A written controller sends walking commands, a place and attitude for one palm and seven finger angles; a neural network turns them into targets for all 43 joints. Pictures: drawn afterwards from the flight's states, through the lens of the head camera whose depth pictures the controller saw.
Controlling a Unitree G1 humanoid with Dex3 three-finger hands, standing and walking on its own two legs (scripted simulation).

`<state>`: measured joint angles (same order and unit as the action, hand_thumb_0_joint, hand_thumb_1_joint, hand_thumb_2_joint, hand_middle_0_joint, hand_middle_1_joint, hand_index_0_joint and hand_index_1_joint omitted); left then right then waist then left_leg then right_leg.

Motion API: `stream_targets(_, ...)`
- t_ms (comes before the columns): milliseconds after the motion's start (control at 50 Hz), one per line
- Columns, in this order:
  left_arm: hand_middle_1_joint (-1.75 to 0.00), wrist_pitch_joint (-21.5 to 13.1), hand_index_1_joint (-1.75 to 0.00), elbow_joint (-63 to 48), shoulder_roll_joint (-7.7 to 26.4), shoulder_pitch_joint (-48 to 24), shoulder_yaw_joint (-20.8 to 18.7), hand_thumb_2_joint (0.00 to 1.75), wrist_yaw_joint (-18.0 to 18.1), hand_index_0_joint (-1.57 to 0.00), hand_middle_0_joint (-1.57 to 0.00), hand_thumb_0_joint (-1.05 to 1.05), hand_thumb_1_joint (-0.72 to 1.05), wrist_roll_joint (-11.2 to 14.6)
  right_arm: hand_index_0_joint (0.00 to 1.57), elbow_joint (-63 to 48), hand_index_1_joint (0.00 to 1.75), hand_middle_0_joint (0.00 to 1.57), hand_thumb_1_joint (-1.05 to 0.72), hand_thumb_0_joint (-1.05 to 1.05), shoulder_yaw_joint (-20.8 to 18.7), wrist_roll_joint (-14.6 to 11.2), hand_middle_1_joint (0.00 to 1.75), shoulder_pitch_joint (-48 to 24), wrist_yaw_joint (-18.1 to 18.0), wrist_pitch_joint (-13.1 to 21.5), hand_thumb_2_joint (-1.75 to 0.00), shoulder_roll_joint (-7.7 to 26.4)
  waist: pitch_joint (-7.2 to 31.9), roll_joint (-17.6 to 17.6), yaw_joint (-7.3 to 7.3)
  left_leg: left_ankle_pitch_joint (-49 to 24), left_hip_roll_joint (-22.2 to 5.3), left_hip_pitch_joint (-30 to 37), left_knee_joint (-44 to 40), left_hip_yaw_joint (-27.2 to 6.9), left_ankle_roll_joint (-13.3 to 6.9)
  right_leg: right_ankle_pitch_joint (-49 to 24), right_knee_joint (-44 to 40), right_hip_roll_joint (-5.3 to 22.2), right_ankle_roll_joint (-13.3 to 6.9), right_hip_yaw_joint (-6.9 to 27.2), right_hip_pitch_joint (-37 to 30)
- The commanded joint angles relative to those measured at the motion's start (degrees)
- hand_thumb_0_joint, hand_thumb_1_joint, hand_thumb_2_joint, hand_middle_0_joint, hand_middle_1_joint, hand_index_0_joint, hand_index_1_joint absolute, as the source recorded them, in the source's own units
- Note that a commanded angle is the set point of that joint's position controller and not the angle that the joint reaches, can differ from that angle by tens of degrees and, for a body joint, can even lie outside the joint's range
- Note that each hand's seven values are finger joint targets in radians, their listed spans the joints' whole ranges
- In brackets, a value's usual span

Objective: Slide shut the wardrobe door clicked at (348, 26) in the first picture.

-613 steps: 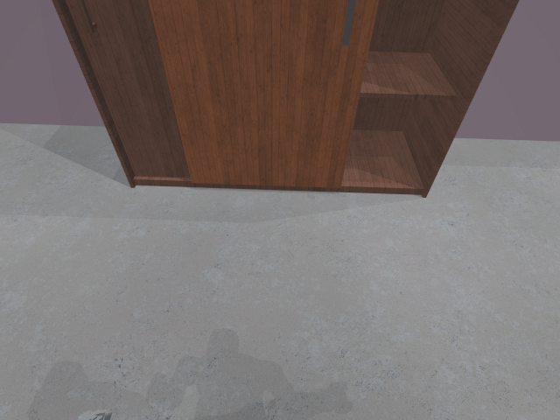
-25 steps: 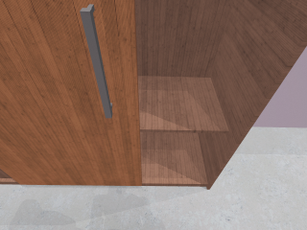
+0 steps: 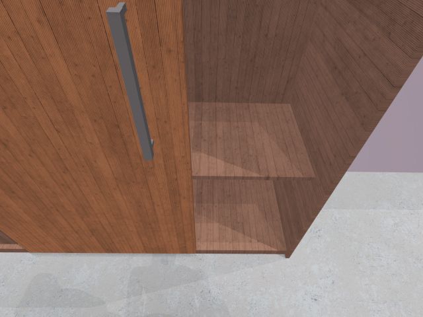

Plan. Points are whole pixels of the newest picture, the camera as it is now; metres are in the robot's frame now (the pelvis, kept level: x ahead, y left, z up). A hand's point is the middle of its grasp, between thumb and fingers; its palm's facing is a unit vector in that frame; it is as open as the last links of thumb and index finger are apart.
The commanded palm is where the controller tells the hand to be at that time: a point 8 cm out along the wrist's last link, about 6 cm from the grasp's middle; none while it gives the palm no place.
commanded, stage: raise the hand with hooked fingers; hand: left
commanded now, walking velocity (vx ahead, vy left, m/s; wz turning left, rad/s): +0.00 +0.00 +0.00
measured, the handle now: (137, 95) +0.48 +0.19 +0.17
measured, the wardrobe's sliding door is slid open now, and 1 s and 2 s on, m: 0.44 0.44 0.44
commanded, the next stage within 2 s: none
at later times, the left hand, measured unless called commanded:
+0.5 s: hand (107, 304) +0.14 +0.19 +0.00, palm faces +0.19 -0.98 -0.06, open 9.3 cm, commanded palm +0.14 +0.24 +0.02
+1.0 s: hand (71, 242) +0.21 +0.24 +0.09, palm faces +0.10 -0.99 -0.09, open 12.3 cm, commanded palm +0.17 +0.29 +0.10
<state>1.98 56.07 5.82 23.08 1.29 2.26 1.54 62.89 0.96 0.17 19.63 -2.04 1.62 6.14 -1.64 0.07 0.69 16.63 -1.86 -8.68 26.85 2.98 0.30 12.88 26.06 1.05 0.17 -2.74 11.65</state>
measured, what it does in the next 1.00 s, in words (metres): stands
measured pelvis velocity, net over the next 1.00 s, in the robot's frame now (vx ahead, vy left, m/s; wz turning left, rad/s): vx -0.02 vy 0.01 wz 0.03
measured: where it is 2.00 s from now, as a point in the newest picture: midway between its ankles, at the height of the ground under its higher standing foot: outside the picture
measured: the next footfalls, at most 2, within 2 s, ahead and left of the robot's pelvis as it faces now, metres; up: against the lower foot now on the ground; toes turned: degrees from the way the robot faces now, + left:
none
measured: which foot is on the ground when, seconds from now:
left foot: down 0.00-1.00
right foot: down 0.00-1.00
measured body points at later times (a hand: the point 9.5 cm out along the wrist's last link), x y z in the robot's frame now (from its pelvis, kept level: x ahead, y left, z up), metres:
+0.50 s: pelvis -0.02 -0.01 -0.05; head -0.02 +0.00 +0.40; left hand +0.13 +0.24 +0.00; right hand +0.22 -0.22 -0.07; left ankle -0.02 +0.12 -0.74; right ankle +0.01 -0.12 -0.74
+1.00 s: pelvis -0.02 +0.01 -0.02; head -0.02 +0.01 +0.43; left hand +0.20 +0.29 +0.09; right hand +0.14 -0.23 -0.09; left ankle -0.02 +0.12 -0.74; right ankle +0.01 -0.12 -0.74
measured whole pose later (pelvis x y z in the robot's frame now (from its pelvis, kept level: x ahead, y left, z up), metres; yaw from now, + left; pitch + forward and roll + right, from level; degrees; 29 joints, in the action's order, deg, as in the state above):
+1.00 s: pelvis -0.02 +0.01 -0.02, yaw +2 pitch +2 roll -1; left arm -8.3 -4.9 17.0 16.2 -16.5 -15.4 17.1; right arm 36.4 1.4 -2.3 17.8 -4.8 19.0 15.6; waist 3.2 2.0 0.7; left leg 22.4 -1.2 -21.3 41.8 0.8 -0.8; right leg 17.8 38.5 2.3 1.0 -4.2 22.3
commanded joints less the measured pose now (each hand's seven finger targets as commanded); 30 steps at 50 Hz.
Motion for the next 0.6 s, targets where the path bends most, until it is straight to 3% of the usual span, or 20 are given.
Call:
stream_targets(0, -0.34, -4.63, -0.34, -49.82, 1.18, 0.34, 2.03, 0.87, 6.94, -0.21, -0.21, 0.0, 0.83, 5.32, 0.2, -18.52, 0.3, 0.2, -0.9, 0.0, -2.35, -3.81, 0.3, -5.37, -2.66, 15.29, -0.9, 9.99, 11.25, 9.76, -2.31, -10.74, -0.04, -3.88, -2.82, -2.03, -1.27, -2.68, 3.32, 0.57, -1.62, -1.49, 1.01)
stream_targets(20, -0.36, -1.86, -0.36, -56.15, -2.13, -1.51, 5.29, 0.86, 6.81, -0.21, -0.21, 0.0, 0.81, 6.54, 0.2, -19.85, 0.3, 0.2, -0.9, 0.0, -2.52, -4.64, 0.3, -4.28, -2.87, 16.4, -0.9, 11.13, 7.2, 4.58, -2.74, -5.23, 0.43, -8.09, -2.41, -2.74, -0.86, -0.02, 2.79, 0.53, -1.22, -2.74, 4.36)
stream_targets(40, -0.37, -4.6, -0.37, -67.61, -2.03, -6.6, 7.58, 0.85, 6.15, -0.21, -0.21, 0.0, 0.78, 7.55, 0.2, -24.14, 0.3, 0.2, -0.9, 0.0, -2.59, -4.82, 0.3, -6.16, -3.49, 18.71, -0.9, 12.45, 2.02, 0.58, -3.71, -0.5, -0.01, -9.19, -2.23, -3.99, -1.62, 3.9, 2.42, 0.22, -1.1, -2.42, 6.6)
stream_targets(60, -0.39, -6.75, -0.39, -69.99, -0.85, -3.82, 7.68, 0.84, 5.7, -0.21, -0.21, 0.0, 0.76, 7.36, 0.2, -24.97, 0.3, 0.2, -0.9, 0.0, -2.81, -4.48, 0.3, -6.26, -4.15, 20.86, -0.9, 13.77, 4.05, -1.59, -3.51, 2.92, 0.73, -8.72, -0.52, -3.46, -1.89, 8.38, 2.02, -0.11, -0.9, -1.93, 8.49)
stream_targets(100, -0.42, -10.94, -0.42, -71.06, -0.1, -2.84, 7.05, 0.82, 4.82, -0.21, -0.21, 0.0, 0.71, 6.56, 0.2, -27.94, 0.3, 0.2, -0.9, 0.0, -2.9, -2.58, 0.3, -6.62, -4.39, 22.67, -0.9, 14.78, 1.85, -9.93, -4.56, 4.03, 2.2, -13.05, 3.84, -4.07, -2.15, 12.9, 3.44, -0.51, -0.5, -2.29, 13.93)
stream_targets(120, -0.43, -12.98, -0.43, -65.91, 1.38, -1.35, 4.18, 0.81, 3.49, -0.22, -0.22, 0.0, 0.69, 5.89, 0.2, -29.29, 0.3, 0.2, -0.9, 0.0, -3.58, -2.0, 0.3, -6.7, -3.72, 22.79, -0.9, 14.76, -1.28, -11.16, -3.95, 4.48, 2.94, -16.39, 5.96, -4.09, -1.58, 15.09, 4.11, -0.36, -0.65, -1.85, 16.54)
stream_targets(140, -0.45, -16.51, -0.45, -62.28, 1.46, -0.76, 1.72, 0.8, 1.53, -0.22, -0.22, 0.0, 0.67, 6.27, 0.2, -29.98, 0.3, 0.2, -0.9, 0.0, -4.03, -1.21, 0.3, -6.95, -2.81, 22.67, -0.9, 14.53, -0.75, -14.27, -2.72, 5.03, 3.13, -19.56, 8.29, -3.98, -1.04, 17.34, 5.96, -0.04, -0.59, -2.02, 18.88)
stream_targets(160, -0.47, -20.61, -0.47, -58.12, 1.96, 4.02, -1.34, 0.79, -1.17, -0.22, -0.22, 0.0, 0.64, 7.03, 0.2, -31.17, 0.3, 0.2, -0.9, 0.0, -4.82, -0.63, 0.3, -8.02, -1.94, 22.46, -0.9, 14.35, 0.05, -15.52, -0.44, 5.38, 3.03, -22.6, 10.81, -3.31, -0.51, 18.94, 8.22, -0.03, -0.73, -1.72, 20.43)
stream_targets(200, -0.5, -29.16, -0.5, -53.19, 3.11, 11.82, -6.79, 0.77, -8.11, -0.22, -0.22, 0.0, 0.6, 9.67, 0.2, -33.66, 0.3, 0.2, -0.9, 0.0, -5.93, -0.12, 0.3, -9.57, 0.31, 21.07, -0.9, 14.19, 3.21, -13.52, 2.24, 3.76, 3.4, -27.36, 15.62, -2.11, 0.53, 14.94, 13.53, -0.08, -1.49, -1.28, 20.0)
stream_targets(220, -0.51, -31.5, -0.51, -49.96, 7.07, 15.92, -12.34, 0.76, -11.1, -0.22, -0.22, 0.0, 0.57, 9.69, 0.2, -35.06, 0.3, 0.2, -0.9, 0.0, -6.82, -0.43, 0.3, -9.73, 1.5, 19.62, -0.9, 14.39, 5.11, -7.64, 4.2, 0.96, 3.93, -27.69, 17.49, -1.32, 0.89, 9.61, 16.36, 0.08, -2.58, -0.73, 17.43)
stream_targets(240, -0.53, -31.4, -0.53, -53.35, 8.19, 16.67, -12.71, 0.75, -12.29, -0.22, -0.22, 0.0, 0.55, 9.46, 0.2, -38.42, 0.3, 0.2, -0.9, 0.0, -6.59, -0.45, 0.3, -11.49, 2.07, 18.25, -0.9, 14.5, 7.4, -3.06, 5.1, 0.04, 4.56, -28.28, 17.49, -0.06, 0.53, 5.68, 18.05, 0.39, -2.71, -0.94, 15.5)
stream_targets(260, -0.54, -29.39, -0.54, -56.65, 9.01, 15.91, -12.49, 0.74, -12.77, -0.23, -0.23, 0.0, 0.53, 9.13, 0.2, -41.1, 0.3, 0.2, -0.9, 0.0, -6.33, -0.86, 0.3, -13.07, 2.24, 16.59, -0.9, 14.39, 9.01, -1.43, 5.66, -0.62, 4.79, -28.37, 17.23, 0.87, 0.11, 3.1, 18.56, 0.4, -2.69, -0.47, 13.63)
stream_targets(300, -0.57, -24.85, -0.57, -65.69, 9.52, 11.04, -11.22, 0.72, -12.03, -0.23, -0.23, 0.0, 0.48, 9.14, 0.2, -44.87, 0.3, 0.2, -0.9, 0.0, -5.69, -1.59, 0.3, -13.97, 1.63, 13.65, -0.9, 13.97, 12.3, 0.08, 4.87, -2.56, 4.78, -27.44, 17.35, 1.49, -0.6, -0.73, 18.59, 0.37, -2.44, 0.68, 11.16)
stream_targets(340, -0.6, -22.94, -0.6, -73.88, 10.26, 6.29, -11.64, 0.7, -10.18, -0.23, -0.23, 0.0, 0.43, 9.86, 0.2, -46.55, 0.3, 0.2, -0.9, 0.0, -5.26, -1.5, 0.3, -13.3, 0.77, 11.85, -0.9, 13.53, 14.09, 2.01, 3.42, -2.74, 3.93, -26.05, 17.73, 0.33, -0.95, -0.98, 18.65, -0.34, -2.11, 0.91, 12.22)
stream_targets(400, -0.64, -26.07, -0.64, -80.7, 10.99, -1.77, -12.84, 0.67, -7.75, -0.24, -0.24, 0.0, 0.36, 10.29, 0.2, -45.02, 0.3, 0.2, -0.9, 0.0, -4.64, -1.01, 0.3, -9.17, -0.24, 11.84, -0.9, 12.58, 14.63, 3.64, -0.02, -4.36, 2.71, -23.06, 19.43, -1.57, -1.37, -2.27, 17.88, -0.97, -1.42, 1.37, 15.11)
stream_targets(420, -0.66, -27.74, -0.66, -83.84, 12.36, -6.67, -12.63, 0.66, -8.09, -0.24, -0.24, 0.0, 0.34, 10.39, 0.2, -44.2, 0.3, 0.2, -0.9, 0.0, -4.21, -0.58, 0.3, -8.24, -0.49, 12.31, -0.9, 13.04, 14.2, 2.94, -1.66, -4.35, 2.43, -22.85, 20.19, -2.61, -1.62, -2.03, 18.22, -1.5, -1.27, 1.13, 16.84)
stream_targets(480, -0.7, -30.58, -0.7, -80.88, 11.48, -9.96, -10.37, 0.63, -11.94, -0.25, -0.25, 0.0, 0.27, 11.84, 0.2, -41.49, 0.3, 0.2, -0.9, 0.0, -3.17, -1.08, 0.3, -7.99, -1.11, 14.57, -0.9, 13.54, 12.94, 4.0, -4.09, -0.33, 1.99, -21.88, 20.76, -3.81, -1.61, 3.61, 16.47, -1.44, -0.97, 1.19, 19.75)
stream_targets(540, -0.75, -27.25, -0.75, -74.79, 13.14, -11.85, -10.05, 0.6, -17.62, -0.25, -0.25, 0.0, 0.2, 13.84, 0.2, -39.81, 0.3, 0.2, -0.9, 0.0, -2.25, -2.24, 0.3, -8.86, -2.14, 16.25, -0.9, 14.87, 10.41, 3.43, -4.51, 4.54, 1.99, -22.96, 19.31, -4.52, -1.61, 10.72, 12.84, -0.99, -0.83, 2.49, 18.83)
stream_targets(580, -0.78, -23.12, -0.78, -71.44, 16.3, -10.74, -14.24, 0.58, -19.77, -0.25, -0.25, 0.0, 0.15, 14.94, 0.2, -39.27, 0.3, 0.2, -0.9, 0.0, -2.13, -2.72, 0.3, -9.44, -2.95, 16.99, -0.9, 15.24, 12.87, 0.64, -2.66, 4.3, 2.12, -23.25, 17.96, -4.59, -1.65, 12.71, 10.71, -0.34, -0.56, 3.35, 15.1)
